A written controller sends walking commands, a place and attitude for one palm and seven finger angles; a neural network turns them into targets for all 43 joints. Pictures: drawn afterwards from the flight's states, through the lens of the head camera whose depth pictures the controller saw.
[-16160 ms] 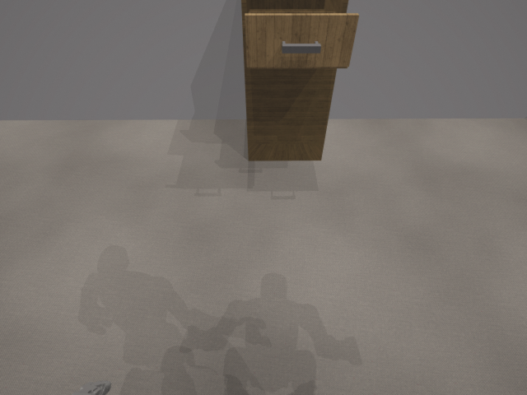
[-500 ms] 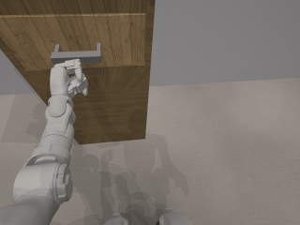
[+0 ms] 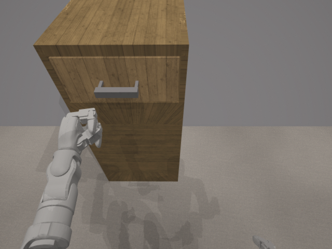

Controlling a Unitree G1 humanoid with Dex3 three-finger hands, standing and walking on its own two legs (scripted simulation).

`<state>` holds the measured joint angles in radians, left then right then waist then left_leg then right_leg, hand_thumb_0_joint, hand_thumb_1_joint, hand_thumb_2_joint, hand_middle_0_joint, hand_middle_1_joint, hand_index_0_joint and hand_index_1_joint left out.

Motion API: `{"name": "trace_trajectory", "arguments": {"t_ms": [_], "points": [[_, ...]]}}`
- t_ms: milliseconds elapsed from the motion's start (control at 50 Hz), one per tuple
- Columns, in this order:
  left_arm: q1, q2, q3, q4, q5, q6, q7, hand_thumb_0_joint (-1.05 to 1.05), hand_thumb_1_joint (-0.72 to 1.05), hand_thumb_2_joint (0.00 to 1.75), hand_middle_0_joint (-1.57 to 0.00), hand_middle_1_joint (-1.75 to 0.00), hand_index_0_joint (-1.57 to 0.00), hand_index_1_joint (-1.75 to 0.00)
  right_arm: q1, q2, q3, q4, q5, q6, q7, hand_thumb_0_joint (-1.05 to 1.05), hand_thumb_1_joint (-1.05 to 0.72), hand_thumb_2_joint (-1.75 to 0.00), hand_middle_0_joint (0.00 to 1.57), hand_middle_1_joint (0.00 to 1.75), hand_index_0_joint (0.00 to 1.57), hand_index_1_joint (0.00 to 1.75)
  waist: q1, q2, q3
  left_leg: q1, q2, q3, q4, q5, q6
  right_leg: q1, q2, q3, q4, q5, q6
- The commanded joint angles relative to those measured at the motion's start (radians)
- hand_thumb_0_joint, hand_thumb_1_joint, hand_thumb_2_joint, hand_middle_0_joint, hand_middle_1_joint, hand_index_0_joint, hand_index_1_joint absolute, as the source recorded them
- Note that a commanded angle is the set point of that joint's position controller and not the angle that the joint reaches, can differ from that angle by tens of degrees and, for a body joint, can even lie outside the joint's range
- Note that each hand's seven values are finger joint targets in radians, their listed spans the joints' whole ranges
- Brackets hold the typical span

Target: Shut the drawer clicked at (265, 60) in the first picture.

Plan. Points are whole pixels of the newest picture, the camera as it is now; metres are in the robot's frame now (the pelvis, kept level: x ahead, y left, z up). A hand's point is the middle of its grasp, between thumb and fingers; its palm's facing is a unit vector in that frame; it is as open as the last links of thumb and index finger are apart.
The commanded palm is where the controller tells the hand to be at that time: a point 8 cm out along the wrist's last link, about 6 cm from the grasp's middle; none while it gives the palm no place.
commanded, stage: draw the hand back to the body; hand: left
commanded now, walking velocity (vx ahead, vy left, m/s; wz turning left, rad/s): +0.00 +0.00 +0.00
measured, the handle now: (117, 88) +0.58 +0.16 +0.05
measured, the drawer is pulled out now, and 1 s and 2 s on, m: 0.00 0.00 0.00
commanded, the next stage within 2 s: step back with the hand held close in 0.98 s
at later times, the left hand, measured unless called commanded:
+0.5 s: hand (44, 175) +0.23 +0.22 +0.15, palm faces +0.27 -0.92 -0.28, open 3.3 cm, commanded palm +0.19 +0.26 +0.17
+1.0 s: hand out of the picture +0.16 +0.26 +0.18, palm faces +0.43 -0.82 -0.38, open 3.3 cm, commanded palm +0.11 +0.30 +0.20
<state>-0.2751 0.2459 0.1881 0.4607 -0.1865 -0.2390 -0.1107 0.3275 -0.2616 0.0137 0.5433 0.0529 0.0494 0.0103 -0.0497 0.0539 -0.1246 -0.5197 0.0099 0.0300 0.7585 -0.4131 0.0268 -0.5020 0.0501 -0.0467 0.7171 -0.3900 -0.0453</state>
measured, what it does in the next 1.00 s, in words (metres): stands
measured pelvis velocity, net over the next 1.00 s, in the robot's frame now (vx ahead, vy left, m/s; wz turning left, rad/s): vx -0.01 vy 0.01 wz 0.02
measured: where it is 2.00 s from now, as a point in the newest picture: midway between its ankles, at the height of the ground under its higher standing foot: outside the picture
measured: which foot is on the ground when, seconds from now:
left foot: down 0.00-1.00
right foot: down 0.00-1.00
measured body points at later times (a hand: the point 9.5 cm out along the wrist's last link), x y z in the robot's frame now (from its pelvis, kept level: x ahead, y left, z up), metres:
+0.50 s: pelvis -0.02 +0.01 +0.03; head -0.03 -0.02 +0.48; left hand +0.21 +0.27 +0.17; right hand +0.18 -0.21 -0.05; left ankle -0.03 +0.10 -0.71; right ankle -0.02 -0.09 -0.71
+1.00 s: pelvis -0.01 +0.01 +0.03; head -0.03 -0.01 +0.48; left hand +0.13 +0.30 +0.20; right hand +0.19 -0.20 -0.05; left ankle -0.03 +0.10 -0.71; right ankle -0.02 -0.09 -0.71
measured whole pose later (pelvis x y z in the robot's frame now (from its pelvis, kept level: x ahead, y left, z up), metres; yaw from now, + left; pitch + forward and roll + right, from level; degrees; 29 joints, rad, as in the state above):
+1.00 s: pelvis -0.01 +0.01 +0.03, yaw +1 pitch -4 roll -1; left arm 0.53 0.31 0.27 -0.44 -0.07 -0.09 0.10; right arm 0.20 -0.24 0.02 0.62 0.01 -0.09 -0.06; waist 0.07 0.08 0.00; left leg -0.10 -0.03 0.02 0.44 -0.27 0.04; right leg -0.08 0.02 -0.05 0.40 -0.26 -0.02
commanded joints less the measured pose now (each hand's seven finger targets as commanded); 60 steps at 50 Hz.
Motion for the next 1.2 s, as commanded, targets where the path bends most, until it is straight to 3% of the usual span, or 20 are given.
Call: {"name": "trace_trajectory", "arguments": {"t_ms": [0, 80, 100, 120, 160, 260, 440, 540, 700, 740, 780, 840, 880, 920, 1020, 1080, 1100, 1120, 1140, 1180], "points": [[-0.246, 0.157, 0.018, -0.339, -0.04, -0.036, -0.034, 0.0, 0.9, 0.9, -1.4, -1.6, -1.4, -1.6, -0.052, -0.123, -0.04, -0.13, 0.01, -0.07, -0.019, 0.0, -0.9, -0.9, 0.2, 0.3, 0.2, 0.3, -0.006, -0.023, -0.242, 0.184, -0.014, -0.027, -0.089, 0.394, 0.02, 0.188, -0.019, 0.029, -0.09, 0.496, 0.03], [-0.208, 0.183, 0.038, -0.347, -0.06, 0.033, -0.057, 0.0, 0.9, 0.9, -1.4, -1.6, -1.4, -1.6, -0.117, -0.127, -0.024, -0.144, 0.019, -0.092, -0.039, 0.0, -0.9, -0.9, 0.2, 0.3, 0.2, 0.3, 0.005, -0.073, -0.138, 0.151, -0.02, -0.036, -0.144, 0.239, 0.023, 0.187, -0.027, 0.039, -0.147, 0.331, 0.032], [-0.174, 0.24, 0.003, -0.463, 0.036, 0.027, 0.033, 0.0, 0.9, 0.9, -1.4, -1.6, -1.4, -1.6, -0.184, -0.1, -0.032, -0.151, 0.015, -0.078, -0.053, 0.0, -0.9, -0.9, 0.2, 0.3, 0.2, 0.3, 0.052, -0.068, -0.132, 0.203, -0.018, -0.028, -0.201, 0.229, 0.017, 0.232, -0.053, 0.083, -0.208, 0.272, 0.023], [-0.137, 0.221, 0.0, -0.494, 0.042, 0.039, 0.079, 0.0, 0.9, 0.9, -1.4, -1.6, -1.4, -1.6, -0.2, -0.094, -0.027, -0.157, 0.011, -0.078, -0.063, 0.0, -0.9, -0.9, 0.2, 0.3, 0.2, 0.3, 0.042, -0.075, -0.108, 0.217, -0.017, -0.024, -0.219, 0.21, 0.02, 0.244, -0.056, 0.09, -0.239, 0.24, 0.03], [-0.059, 0.188, -0.026, -0.526, 0.058, 0.063, 0.118, 0.0, 0.9, 0.9, -1.4, -1.6, -1.4, -1.6, -0.219, -0.089, -0.013, -0.156, 0.009, -0.081, -0.072, 0.0, -0.9, -0.9, 0.2, 0.3, 0.2, 0.3, 0.05, -0.033, -0.073, 0.249, -0.013, -0.036, -0.253, 0.195, 0.017, 0.257, -0.058, 0.078, -0.254, 0.207, 0.023], [0.054, 0.215, 0.011, -0.633, 0.086, 0.089, 0.176, 0.0, 0.9, 0.9, -1.4, -1.6, -1.4, -1.6, -0.245, -0.083, -0.002, -0.137, -0.004, -0.09, -0.085, 0.0, -0.9, -0.9, 0.2, 0.3, 0.2, 0.3, 0.06, -0.044, -0.042, 0.34, -0.007, -0.041, -0.322, 0.228, 0.02, 0.322, -0.051, 0.066, -0.312, 0.225, 0.02], [0.291, 0.199, 0.032, -0.859, 0.099, 0.094, 0.197, 0.0, 0.9, 0.9, -1.4, -1.6, -1.4, -1.6, -0.274, -0.072, -0.001, -0.125, -0.026, -0.125, -0.078, 0.0, -0.9, -0.9, 0.2, 0.3, 0.2, 0.3, 0.075, 0.01, 0.017, 0.437, -0.002, -0.039, -0.39, 0.311, 0.015, 0.387, -0.05, 0.052, -0.372, 0.291, 0.016], [0.451, 0.214, 0.083, -0.945, 0.101, 0.094, 0.203, 0.0, 0.9, 0.9, -1.4, -1.6, -1.4, -1.6, -0.275, -0.073, -0.007, -0.116, -0.036, -0.139, -0.07, 0.0, -0.9, -0.9, 0.2, 0.3, 0.2, 0.3, 0.086, -0.031, 0.053, 0.437, 0.003, -0.048, -0.403, 0.351, 0.012, 0.405, -0.046, 0.044, -0.381, 0.315, 0.016], [0.688, 0.25, 0.18, -1.107, 0.101, 0.078, 0.212, 0.0, 0.9, 0.9, -1.4, -1.6, -1.4, -1.6, -0.267, -0.068, -0.019, -0.114, -0.041, -0.167, -0.064, 0.0, -0.9, -0.9, 0.2, 0.3, 0.2, 0.3, 0.106, -0.016, 0.049, 0.438, 0.007, -0.047, -0.385, 0.421, 0.008, 0.42, -0.048, 0.039, -0.37, 0.373, 0.018], [0.726, 0.257, 0.196, -1.138, 0.101, 0.08, 0.215, 0.0, 0.9, 0.9, -1.4, -1.6, -1.4, -1.6, -0.267, -0.067, -0.02, -0.114, -0.039, -0.174, -0.066, 0.0, -0.9, -0.9, 0.2, 0.3, 0.2, 0.3, 0.108, 0.016, 0.066, 0.432, 0.011, -0.05, -0.385, 0.417, 0.003, 0.413, -0.047, 0.042, -0.372, 0.363, 0.017], [0.77, 0.271, 0.229, -1.155, 0.102, 0.074, 0.221, 0.0, 0.9, 0.9, -1.4, -1.6, -1.4, -1.6, -0.266, -0.065, -0.023, -0.113, -0.037, -0.181, -0.069, 0.0, -0.9, -0.9, 0.2, 0.3, 0.2, 0.3, 0.113, -0.005, 0.072, 0.421, 0.011, -0.05, -0.381, 0.406, 0.004, 0.41, -0.045, 0.042, -0.371, 0.356, 0.017], [0.732, 0.214, 0.166, -1.122, 0.108, 0.081, 0.218, 0.0, 0.9, 0.9, -1.4, -1.6, -1.4, -1.6, -0.256, -0.074, -0.025, -0.098, -0.039, -0.186, -0.069, 0.0, -0.9, -0.9, 0.2, 0.3, 0.2, 0.3, 0.09, -0.011, 0.137, 0.413, 0.012, -0.055, -0.39, 0.352, 0.006, 0.359, -0.048, 0.04, -0.385, 0.295, 0.019], [0.712, 0.212, 0.164, -1.101, 0.112, 0.081, 0.225, 0.0, 0.9, 0.9, -1.4, -1.6, -1.4, -1.6, -0.252, -0.077, -0.028, -0.092, -0.04, -0.189, -0.073, 0.0, -0.9, -0.9, 0.2, 0.3, 0.2, 0.3, 0.088, -0.023, 0.156, 0.404, 0.012, -0.059, -0.393, 0.315, 0.009, 0.342, -0.049, 0.038, -0.387, 0.257, 0.02], [0.701, 0.226, 0.172, -1.1, 0.115, 0.079, 0.228, 0.0, 0.9, 0.9, -1.4, -1.6, -1.4, -1.6, -0.253, -0.081, -0.03, -0.089, -0.041, -0.192, -0.08, 0.0, -0.9, -0.9, 0.2, 0.3, 0.2, 0.3, 0.093, -0.04, 0.145, 0.413, 0.011, -0.06, -0.395, 0.296, 0.013, 0.343, -0.047, 0.041, -0.396, 0.234, 0.019], [0.709, 0.264, 0.206, -1.148, 0.116, 0.072, 0.239, 0.0, 0.9, 0.9, -1.4, -1.6, -1.4, -1.6, -0.259, -0.075, -0.025, -0.091, -0.045, -0.208, -0.086, 0.0, -0.9, -0.9, 0.2, 0.3, 0.2, 0.3, 0.112, 0.01, 0.065, 0.43, 0.007, -0.059, -0.386, 0.339, 0.011, 0.397, -0.052, 0.05, -0.379, 0.284, 0.015], [0.73, 0.247, 0.2, -1.164, 0.114, 0.073, 0.239, 0.0, 0.9, 0.9, -1.4, -1.6, -1.4, -1.6, -0.258, -0.066, -0.021, -0.092, -0.045, -0.211, -0.083, 0.0, -0.9, -0.9, 0.2, 0.3, 0.2, 0.3, 0.112, 0.029, 0.061, 0.427, 0.007, -0.058, -0.382, 0.388, 0.004, 0.415, -0.054, 0.048, -0.361, 0.335, 0.013], [0.543, 0.422, 0.378, -1.296, 0.115, 0.017, 0.244, 0.0, 0.9, 0.9, -1.4, -1.6, -1.4, -1.6, -0.254, -0.098, -0.031, -0.129, -0.041, -0.19, -0.076, 0.0, -0.9, -0.9, 0.2, 0.3, 0.2, 0.3, 0.074, 0.022, 0.134, 0.334, 0.028, -0.087, -0.366, 0.296, 0.034, 0.367, -0.101, 0.172, -0.402, 0.392, 0.012], [0.555, 0.43, 0.397, -1.238, 0.115, -0.003, 0.243, 0.0, 0.9, 0.9, -1.4, -1.6, -1.4, -1.6, -0.244, -0.078, -0.026, -0.108, -0.044, -0.184, -0.081, 0.0, -0.9, -0.9, 0.2, 0.3, 0.2, 0.3, 0.071, 0.009, 0.156, 0.326, 0.021, -0.095, -0.351, 0.263, 0.03, 0.343, -0.131, 0.19, -0.422, 0.399, 0.0], [0.683, 0.335, 0.325, -1.137, 0.118, 0.001, 0.233, 0.0, 0.9, 0.9, -1.4, -1.6, -1.4, -1.6, -0.244, -0.078, -0.033, -0.09, -0.05, -0.174, -0.079, 0.0, -0.9, -0.9, 0.2, 0.3, 0.2, 0.3, 0.064, -0.039, 0.174, 0.334, 0.026, -0.094, -0.339, 0.287, 0.028, 0.322, -0.142, 0.188, -0.422, 0.424, -0.002], [0.807, 0.236, 0.243, -1.06, 0.118, 0.015, 0.216, 0.0, 0.9, 0.9, -1.4, -1.6, -1.4, -1.6, -0.238, -0.089, -0.042, -0.1, -0.05, -0.146, -0.065, 0.0, -0.9, -0.9, 0.2, 0.3, 0.2, 0.3, 0.059, -0.05, 0.141, 0.352, 0.038, -0.087, -0.346, 0.356, 0.025, 0.324, -0.133, 0.157, -0.399, 0.439, 0.012]]}}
